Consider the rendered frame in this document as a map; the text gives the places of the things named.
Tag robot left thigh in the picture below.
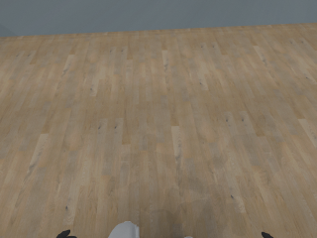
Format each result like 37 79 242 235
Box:
108 222 140 238

